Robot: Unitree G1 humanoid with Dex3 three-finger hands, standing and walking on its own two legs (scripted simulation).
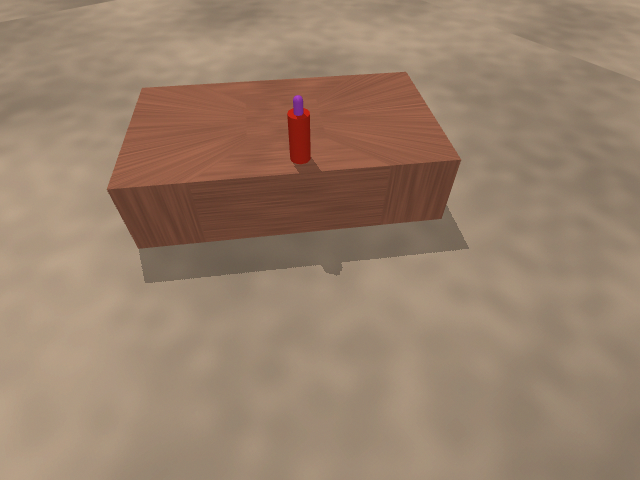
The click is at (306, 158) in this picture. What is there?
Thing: necked bottle
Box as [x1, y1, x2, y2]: [287, 95, 310, 163]
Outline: 296,95 293,98 293,107 287,112 290,159 296,163 304,163 308,161 310,158 309,112 308,110 302,107 302,98 299,95
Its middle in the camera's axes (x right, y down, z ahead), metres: -0.08 -0.41 +1.43
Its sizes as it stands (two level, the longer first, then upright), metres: 0.081 0.081 0.260
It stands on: a support 0.33 m high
